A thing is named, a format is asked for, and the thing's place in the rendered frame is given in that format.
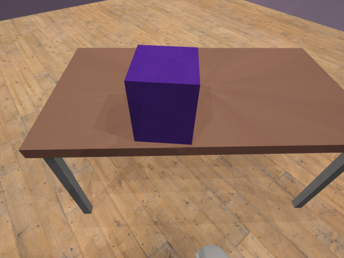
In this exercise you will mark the carton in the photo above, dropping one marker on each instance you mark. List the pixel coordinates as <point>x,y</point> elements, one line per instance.
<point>162,87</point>

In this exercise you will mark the robot right thigh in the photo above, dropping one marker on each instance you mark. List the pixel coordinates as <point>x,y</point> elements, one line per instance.
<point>210,251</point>

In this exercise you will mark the table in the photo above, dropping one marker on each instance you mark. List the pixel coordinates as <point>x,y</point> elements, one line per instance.
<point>251,101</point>

